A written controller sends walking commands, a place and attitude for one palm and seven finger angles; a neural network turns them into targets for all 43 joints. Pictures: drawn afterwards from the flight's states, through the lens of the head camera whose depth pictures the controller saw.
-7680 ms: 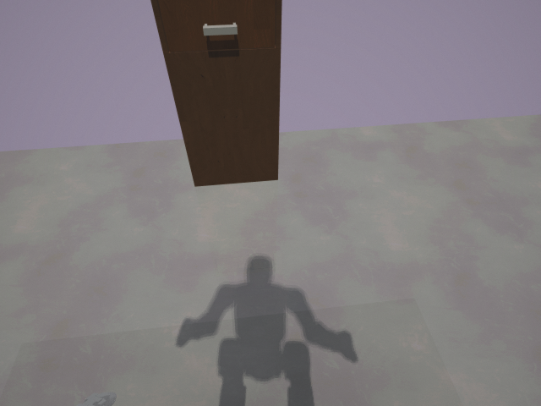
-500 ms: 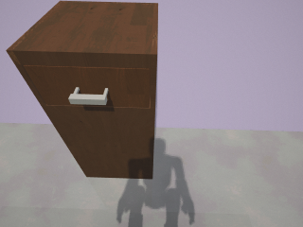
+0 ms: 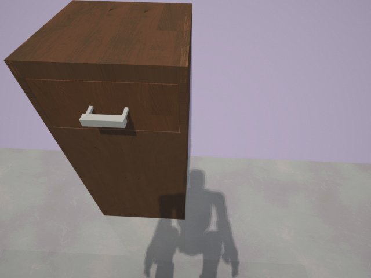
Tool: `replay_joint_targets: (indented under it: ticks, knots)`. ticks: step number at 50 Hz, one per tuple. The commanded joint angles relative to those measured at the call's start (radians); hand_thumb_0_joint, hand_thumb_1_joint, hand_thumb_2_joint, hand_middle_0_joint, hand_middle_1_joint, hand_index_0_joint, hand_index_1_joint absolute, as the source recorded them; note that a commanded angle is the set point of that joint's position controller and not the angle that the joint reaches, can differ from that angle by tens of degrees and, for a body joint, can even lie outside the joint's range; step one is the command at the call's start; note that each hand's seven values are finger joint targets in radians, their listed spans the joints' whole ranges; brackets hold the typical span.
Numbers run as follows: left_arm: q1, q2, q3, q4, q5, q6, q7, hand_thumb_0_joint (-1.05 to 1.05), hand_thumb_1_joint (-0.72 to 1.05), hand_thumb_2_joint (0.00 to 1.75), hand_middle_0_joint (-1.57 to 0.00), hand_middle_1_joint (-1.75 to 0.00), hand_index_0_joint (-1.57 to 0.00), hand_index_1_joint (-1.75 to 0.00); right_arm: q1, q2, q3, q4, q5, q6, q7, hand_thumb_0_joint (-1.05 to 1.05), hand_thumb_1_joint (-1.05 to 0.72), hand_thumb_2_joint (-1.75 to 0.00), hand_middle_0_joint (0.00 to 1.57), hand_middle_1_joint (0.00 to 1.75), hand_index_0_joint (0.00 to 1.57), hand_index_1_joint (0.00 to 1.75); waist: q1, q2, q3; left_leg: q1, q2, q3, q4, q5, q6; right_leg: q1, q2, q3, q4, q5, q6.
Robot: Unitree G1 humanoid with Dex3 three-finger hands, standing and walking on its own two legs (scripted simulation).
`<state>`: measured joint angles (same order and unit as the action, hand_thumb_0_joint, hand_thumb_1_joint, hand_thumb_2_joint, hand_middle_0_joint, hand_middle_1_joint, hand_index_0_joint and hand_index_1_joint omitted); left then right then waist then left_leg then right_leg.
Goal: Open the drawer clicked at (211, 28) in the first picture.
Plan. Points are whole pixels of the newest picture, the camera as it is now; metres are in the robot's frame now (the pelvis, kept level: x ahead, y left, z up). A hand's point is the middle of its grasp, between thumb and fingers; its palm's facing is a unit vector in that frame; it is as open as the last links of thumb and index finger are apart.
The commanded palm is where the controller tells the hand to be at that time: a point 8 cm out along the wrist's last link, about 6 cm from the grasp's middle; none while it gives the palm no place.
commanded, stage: come to a stop and stand still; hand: left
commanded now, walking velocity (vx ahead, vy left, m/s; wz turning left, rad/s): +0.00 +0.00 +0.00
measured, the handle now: (106, 115) +0.52 +0.27 +0.04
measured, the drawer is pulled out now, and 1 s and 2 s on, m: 0.00 0.00 0.00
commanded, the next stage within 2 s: look again from close up in 0.08 s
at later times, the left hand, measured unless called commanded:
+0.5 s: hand out of the picture -0.05 +0.14 -0.18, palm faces +0.07 -0.98 -0.16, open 7.4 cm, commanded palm none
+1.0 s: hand (83, 267) +0.15 +0.22 -0.04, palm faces -0.05 -0.59 -0.80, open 7.7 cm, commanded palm +0.10 +0.21 -0.02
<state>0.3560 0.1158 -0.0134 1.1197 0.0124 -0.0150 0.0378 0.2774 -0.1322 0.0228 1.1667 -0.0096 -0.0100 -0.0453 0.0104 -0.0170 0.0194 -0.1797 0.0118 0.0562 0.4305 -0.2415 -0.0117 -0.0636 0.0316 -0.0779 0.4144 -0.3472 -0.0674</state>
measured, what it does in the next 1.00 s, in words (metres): stands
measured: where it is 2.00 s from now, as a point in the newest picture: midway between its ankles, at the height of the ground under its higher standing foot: outside the picture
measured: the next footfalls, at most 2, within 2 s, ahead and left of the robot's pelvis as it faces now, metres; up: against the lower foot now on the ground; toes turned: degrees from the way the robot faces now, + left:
none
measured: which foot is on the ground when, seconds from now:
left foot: down 0.00-1.00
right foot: down 0.00-1.00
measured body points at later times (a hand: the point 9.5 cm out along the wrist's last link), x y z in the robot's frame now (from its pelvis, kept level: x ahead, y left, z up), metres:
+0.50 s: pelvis +0.00 -0.01 +0.00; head +0.00 -0.01 +0.45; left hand -0.05 +0.19 -0.16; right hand -0.02 -0.22 -0.17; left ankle -0.01 +0.13 -0.74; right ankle -0.08 -0.06 -0.74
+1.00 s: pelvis -0.04 +0.02 -0.02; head -0.03 -0.04 +0.43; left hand +0.15 +0.25 +0.01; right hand +0.10 -0.24 -0.14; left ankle -0.01 +0.13 -0.74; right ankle -0.08 -0.06 -0.74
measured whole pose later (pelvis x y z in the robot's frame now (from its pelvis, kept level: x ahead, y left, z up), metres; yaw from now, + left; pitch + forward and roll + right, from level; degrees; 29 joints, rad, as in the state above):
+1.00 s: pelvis -0.04 +0.02 -0.02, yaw +0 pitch +4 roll +2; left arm 0.39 0.30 -0.14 0.09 0.44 0.09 0.31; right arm 0.23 -0.29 -0.03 0.76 0.02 -0.23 -0.09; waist 0.00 0.11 -0.07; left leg -0.41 -0.02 0.06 0.60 -0.26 0.02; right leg -0.34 -0.01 -0.07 0.66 -0.40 -0.05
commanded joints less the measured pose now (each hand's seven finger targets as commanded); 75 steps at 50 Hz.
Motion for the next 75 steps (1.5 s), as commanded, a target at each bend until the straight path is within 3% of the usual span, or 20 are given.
replay_joint_targets:
  ticks: [1,37,38,39,40,41,42,43,44,46,48,49,53,56,58,60,65,68,71,75]
  knots:
    - [0.101,0.093,0.021,-0.007,-0.001,-0.012,0.012,0.00,0.90,0.90,-0.20,-0.30,-0.20,-0.30,0.061,-0.072,-0.011,-0.020,0.002,-0.012,-0.003,0.00,-0.90,-0.90,0.20,0.30,0.20,0.30,-0.001,-0.006,0.055,0.033,0.088,-0.062,-0.025,0.230,0.046,-0.081,-0.148,0.112,-0.079,0.418,0.038]
    - [0.127,0.078,0.023,0.002,-0.003,-0.012,0.012,0.00,0.90,0.90,-0.20,-0.30,-0.20,-0.30,0.085,-0.054,-0.011,-0.013,0.002,-0.011,-0.007,0.00,-0.90,-0.90,0.20,0.30,0.20,0.30,0.003,-0.005,0.072,0.011,0.086,-0.067,-0.026,0.213,0.042,-0.083,-0.146,0.105,-0.093,0.382,0.050]
    - [0.177,0.109,0.024,0.016,0.016,-0.051,0.050,0.00,0.90,0.90,-0.20,-0.30,-0.20,-0.30,-0.056,-0.087,-0.017,-0.105,0.008,-0.026,0.009,0.00,-0.90,-0.90,0.20,0.30,0.20,0.30,0.040,-0.032,0.134,-0.122,0.057,-0.003,0.257,0.143,0.009,-0.145,-0.223,0.241,-0.104,1.030,0.136]
    - [-0.591,0.368,-0.104,-1.519,0.060,-0.224,0.027,0.00,0.88,0.89,-0.20,-0.32,-0.20,-0.32,-0.030,-0.265,-0.026,-0.468,0.074,-0.176,-0.041,0.00,-0.90,-0.90,0.20,0.30,0.20,0.30,-0.068,0.258,-0.317,0.190,-0.004,0.010,0.049,0.254,0.083,-0.119,-0.130,0.274,0.020,0.780,0.028]
    - [-0.269,0.310,-0.022,-1.256,0.076,-0.144,0.112,0.00,0.85,0.88,-0.20,-0.33,-0.20,-0.33,-0.109,-0.181,-0.024,-0.399,0.050,-0.261,-0.082,0.00,-0.90,-0.90,0.20,0.30,0.20,0.30,0.000,0.492,-0.324,0.277,0.007,-0.011,0.006,0.445,0.079,-0.125,-0.075,0.165,0.089,0.475,0.000]
    - [-0.251,0.291,0.000,-1.273,0.040,-0.081,0.179,0.00,0.83,0.87,-0.21,-0.34,-0.21,-0.34,-0.091,-0.197,-0.052,-0.361,0.069,-0.284,-0.093,0.00,-0.90,-0.90,0.20,0.30,0.20,0.30,-0.019,0.395,-0.192,0.173,0.031,-0.030,0.010,0.334,0.035,-0.259,-0.057,0.093,0.045,0.197,0.017]
    - [0.089,0.074,-0.113,-0.976,0.066,0.034,0.178,0.00,0.81,0.86,-0.21,-0.36,-0.21,-0.36,-0.080,-0.142,-0.053,-0.365,0.087,-0.278,-0.086,0.00,-0.90,-0.90,0.20,0.30,0.20,0.30,-0.026,0.173,-0.116,0.067,0.043,-0.047,0.004,0.297,0.061,-0.241,-0.055,0.057,0.056,0.208,0.030]
    - [-0.070,0.080,-0.143,-1.238,0.088,0.021,0.181,0.00,0.78,0.85,-0.21,-0.37,-0.21,-0.37,-0.095,-0.161,-0.059,-0.458,0.090,-0.281,-0.078,0.00,-0.90,-0.90,0.20,0.30,0.20,0.30,-0.011,0.057,-0.099,0.012,0.026,-0.068,0.026,0.304,0.065,-0.234,-0.056,0.043,0.076,0.275,0.041]
    - [-0.021,0.109,-0.159,-1.274,0.193,0.028,0.198,0.00,0.76,0.84,-0.21,-0.39,-0.21,-0.39,-0.112,-0.188,-0.066,-0.483,0.082,-0.299,-0.083,0.00,-0.90,-0.90,0.20,0.30,0.20,0.30,-0.014,0.003,-0.169,0.037,0.024,-0.050,0.069,0.300,0.081,-0.283,-0.043,0.076,0.096,0.288,0.037]
    - [0.018,0.082,-0.233,-1.235,0.337,0.047,0.241,0.00,0.71,0.82,-0.21,-0.42,-0.21,-0.42,-0.112,-0.221,-0.057,-0.540,0.049,-0.313,-0.059,0.00,-0.90,-0.90,0.20,0.30,0.20,0.30,-0.042,-0.067,-0.131,-0.019,-0.003,-0.069,0.136,0.255,0.094,-0.397,-0.042,0.072,0.117,0.254,0.039]
    - [-0.044,0.044,-0.307,-1.172,0.552,0.063,0.296,0.00,0.67,0.80,-0.22,-0.45,-0.22,-0.45,-0.109,-0.236,-0.071,-0.577,0.004,-0.269,-0.031,0.00,-0.90,-0.90,0.20,0.30,0.20,0.30,-0.066,-0.190,-0.135,-0.106,-0.024,-0.092,0.187,0.179,0.081,-0.497,-0.033,0.060,0.147,0.150,0.045]
    - [0.017,0.039,-0.302,-1.109,0.654,0.072,0.327,0.00,0.64,0.79,-0.22,-0.47,-0.22,-0.47,-0.138,-0.239,-0.085,-0.611,-0.015,-0.236,-0.016,0.00,-0.90,-0.90,0.20,0.30,0.20,0.30,-0.041,-0.250,-0.118,-0.164,-0.034,-0.092,0.200,0.123,0.071,-0.520,-0.028,0.058,0.147,0.081,0.045]
    - [0.225,0.143,-0.180,-1.116,0.930,0.063,0.372,0.00,0.55,0.75,-0.22,-0.53,-0.22,-0.53,-0.237,-0.232,-0.096,-0.691,-0.039,-0.069,0.075,0.00,-0.90,-0.90,0.20,0.30,0.20,0.30,0.116,-0.245,-0.190,-0.317,-0.048,-0.039,0.227,0.124,0.032,-0.423,-0.035,0.119,0.243,0.211,0.007]
    - [0.121,0.301,-0.032,-1.249,1.038,0.063,0.408,0.00,0.48,0.72,-0.23,-0.57,-0.23,-0.57,-0.307,-0.209,-0.083,-0.767,-0.028,0.037,0.104,0.00,-0.90,-0.90,0.20,0.30,0.20,0.30,0.155,-0.123,-0.250,-0.347,-0.066,-0.018,0.244,0.102,0.025,-0.368,-0.041,0.174,0.271,0.191,-0.003]
    - [-0.019,0.288,-0.058,-1.360,1.071,0.094,0.454,0.00,0.43,0.70,-0.23,-0.60,-0.23,-0.60,-0.338,-0.187,-0.074,-0.828,-0.032,0.090,0.101,0.00,-0.90,-0.90,0.20,0.30,0.20,0.30,0.142,0.084,-0.289,-0.251,-0.073,-0.005,0.258,0.077,0.027,-0.409,-0.025,0.184,0.273,0.092,-0.015]
    - [-0.172,0.294,-0.062,-1.414,1.087,0.121,0.492,0.00,0.39,0.68,-0.24,-0.63,-0.24,-0.63,-0.348,-0.180,-0.069,-0.840,-0.034,0.119,0.087,0.00,-0.90,-0.90,0.20,0.30,0.20,0.30,0.114,0.166,-0.326,-0.174,-0.067,-0.019,0.286,0.082,0.030,-0.469,-0.006,0.200,0.271,0.073,-0.024]
    - [-0.414,0.327,-0.070,-1.375,1.111,0.160,0.502,0.00,0.27,0.63,-0.25,-0.70,-0.25,-0.70,-0.369,-0.173,-0.054,-0.777,-0.053,0.115,0.056,0.00,-0.90,-0.90,0.20,0.30,0.20,0.30,0.037,0.066,-0.268,-0.137,-0.063,-0.057,0.313,0.026,0.046,-0.512,-0.017,0.242,0.172,-0.012,-0.001]
    - [-0.447,0.272,-0.142,-1.358,1.003,0.162,0.407,0.00,0.20,0.60,-0.25,-0.75,-0.25,-0.75,-0.389,-0.175,-0.052,-0.761,-0.035,0.092,0.029,0.00,-0.90,-0.90,0.20,0.30,0.20,0.30,0.003,-0.010,-0.225,-0.140,-0.063,-0.053,0.266,0.004,0.064,-0.412,-0.032,0.211,0.104,0.036,0.036]
    - [-0.378,0.224,-0.199,-1.321,0.921,0.175,0.274,0.00,0.13,0.57,-0.25,-0.80,-0.25,-0.80,-0.391,-0.178,-0.041,-0.757,-0.015,0.081,0.009,0.00,-0.90,-0.90,0.20,0.30,0.20,0.30,0.011,-0.070,-0.199,-0.140,-0.058,-0.056,0.208,0.019,0.067,-0.344,-0.044,0.197,0.075,0.086,0.052]
    - [-0.290,0.330,-0.092,-1.308,0.951,0.168,0.206,0.00,0.04,0.53,-0.26,-0.86,-0.26,-0.86,-0.354,-0.182,-0.026,-0.734,-0.020,0.090,0.015,0.00,-0.90,-0.90,0.20,0.30,0.20,0.30,0.069,-0.055,-0.179,-0.138,-0.052,-0.047,0.135,0.053,0.056,-0.283,-0.043,0.148,0.076,0.114,0.047]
